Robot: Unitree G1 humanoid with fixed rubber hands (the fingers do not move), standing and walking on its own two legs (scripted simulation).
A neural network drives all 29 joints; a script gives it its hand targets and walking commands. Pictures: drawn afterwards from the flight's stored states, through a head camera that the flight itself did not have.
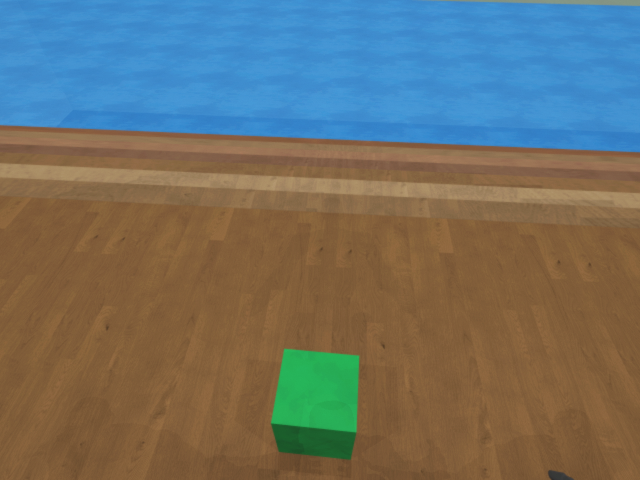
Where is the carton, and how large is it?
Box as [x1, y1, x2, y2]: [271, 349, 358, 459]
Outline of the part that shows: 284,349 271,420 273,432 279,451 350,459 356,429 358,356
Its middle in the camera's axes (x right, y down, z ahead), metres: -0.01 +0.47 +1.11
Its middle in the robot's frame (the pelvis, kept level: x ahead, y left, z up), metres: +0.46 +0.02 -0.66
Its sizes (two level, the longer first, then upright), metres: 0.210 0.200 0.250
